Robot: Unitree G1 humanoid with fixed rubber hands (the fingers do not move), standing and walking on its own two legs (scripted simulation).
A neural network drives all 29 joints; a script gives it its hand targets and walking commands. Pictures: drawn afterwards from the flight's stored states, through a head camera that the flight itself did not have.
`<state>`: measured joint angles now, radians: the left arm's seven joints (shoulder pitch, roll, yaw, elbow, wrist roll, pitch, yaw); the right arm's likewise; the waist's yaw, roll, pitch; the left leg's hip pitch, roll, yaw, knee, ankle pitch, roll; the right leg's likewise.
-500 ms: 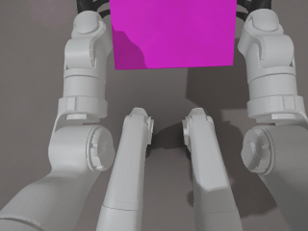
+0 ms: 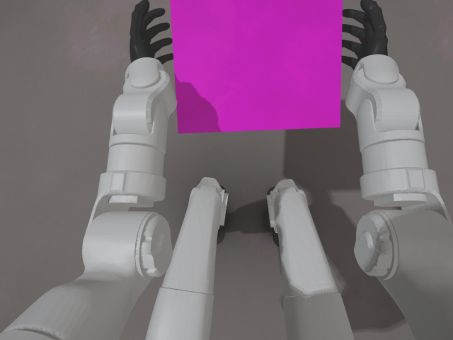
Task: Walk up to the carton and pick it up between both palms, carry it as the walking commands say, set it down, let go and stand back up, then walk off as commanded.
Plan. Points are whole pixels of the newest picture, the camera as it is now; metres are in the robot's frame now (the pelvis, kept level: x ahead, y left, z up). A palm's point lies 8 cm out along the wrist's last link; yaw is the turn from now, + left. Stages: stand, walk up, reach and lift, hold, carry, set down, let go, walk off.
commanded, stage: reach and lift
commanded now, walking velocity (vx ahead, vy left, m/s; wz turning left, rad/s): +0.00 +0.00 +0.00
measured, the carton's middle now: (253, 51) +0.54 +0.00 -0.14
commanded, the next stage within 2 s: none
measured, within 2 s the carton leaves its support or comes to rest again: neither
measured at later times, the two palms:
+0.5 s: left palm (125, 49) +0.47 +0.15 +0.02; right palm (398, 51) +0.47 -0.16 +0.00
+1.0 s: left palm (51, 25) +0.44 +0.15 +0.13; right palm out of the picture +0.44 -0.16 +0.12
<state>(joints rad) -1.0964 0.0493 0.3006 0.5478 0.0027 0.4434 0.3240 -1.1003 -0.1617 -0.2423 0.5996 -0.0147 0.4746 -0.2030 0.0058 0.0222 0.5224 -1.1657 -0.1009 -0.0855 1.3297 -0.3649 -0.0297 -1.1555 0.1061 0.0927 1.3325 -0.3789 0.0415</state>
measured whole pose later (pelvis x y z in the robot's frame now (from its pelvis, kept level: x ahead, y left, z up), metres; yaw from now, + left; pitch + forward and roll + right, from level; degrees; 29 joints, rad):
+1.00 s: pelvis +0.08 -0.01 +0.12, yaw +0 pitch +11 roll +0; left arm -0.61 -0.12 0.40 0.69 0.21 0.45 0.23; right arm -0.60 0.03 -0.28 0.75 -0.19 0.47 -0.16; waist 0.02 0.02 -0.11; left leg -0.68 -0.07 -0.11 0.73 -0.24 -0.02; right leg -0.68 0.08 0.12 0.75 -0.26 0.01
